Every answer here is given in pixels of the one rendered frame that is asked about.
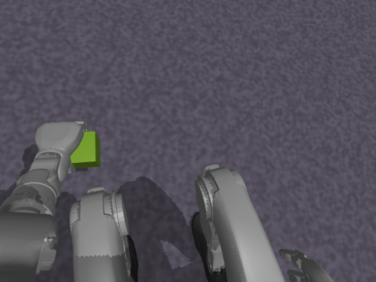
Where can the right robot foot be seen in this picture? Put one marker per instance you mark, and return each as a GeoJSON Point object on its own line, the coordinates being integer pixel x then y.
{"type": "Point", "coordinates": [201, 245]}

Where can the left robot arm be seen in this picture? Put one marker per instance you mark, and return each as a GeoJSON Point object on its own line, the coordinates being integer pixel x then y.
{"type": "Point", "coordinates": [28, 226]}

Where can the left robot hand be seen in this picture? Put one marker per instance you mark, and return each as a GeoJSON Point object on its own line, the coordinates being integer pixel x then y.
{"type": "Point", "coordinates": [65, 136]}

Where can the left robot foot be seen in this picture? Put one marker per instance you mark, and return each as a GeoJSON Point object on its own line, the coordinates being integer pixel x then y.
{"type": "Point", "coordinates": [133, 259]}

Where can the right robot hand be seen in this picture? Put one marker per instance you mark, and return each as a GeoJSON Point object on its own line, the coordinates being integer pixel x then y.
{"type": "Point", "coordinates": [312, 271]}

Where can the cube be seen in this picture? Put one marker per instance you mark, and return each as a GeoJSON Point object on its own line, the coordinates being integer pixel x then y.
{"type": "Point", "coordinates": [88, 152]}

